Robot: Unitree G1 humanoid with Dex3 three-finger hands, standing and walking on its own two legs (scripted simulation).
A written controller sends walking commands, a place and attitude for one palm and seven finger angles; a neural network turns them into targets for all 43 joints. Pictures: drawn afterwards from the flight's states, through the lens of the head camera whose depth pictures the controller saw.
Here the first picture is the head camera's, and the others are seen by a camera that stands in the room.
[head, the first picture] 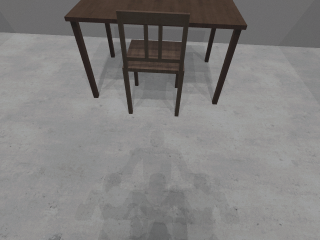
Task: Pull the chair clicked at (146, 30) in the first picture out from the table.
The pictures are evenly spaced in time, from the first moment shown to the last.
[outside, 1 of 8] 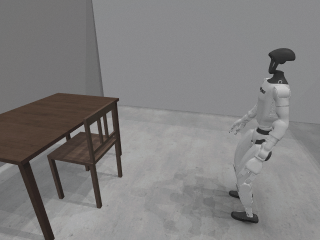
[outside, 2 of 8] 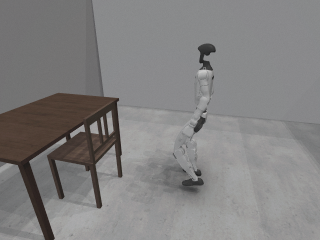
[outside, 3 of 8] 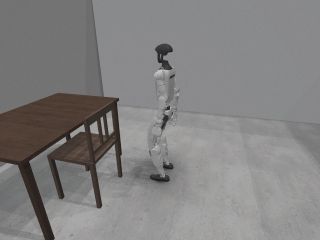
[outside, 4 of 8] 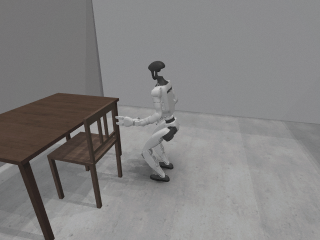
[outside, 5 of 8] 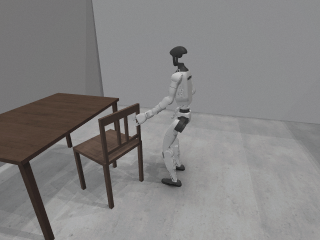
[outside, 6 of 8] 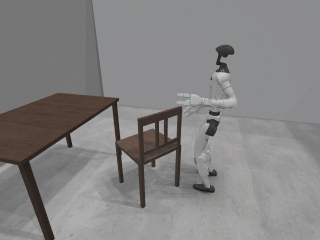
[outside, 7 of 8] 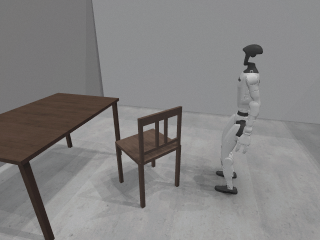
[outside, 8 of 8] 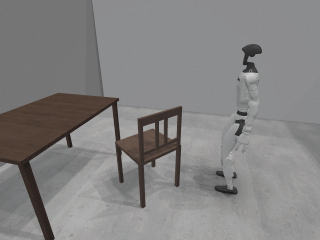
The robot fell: no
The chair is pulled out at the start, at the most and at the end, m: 0.00 0.52 0.52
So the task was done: yes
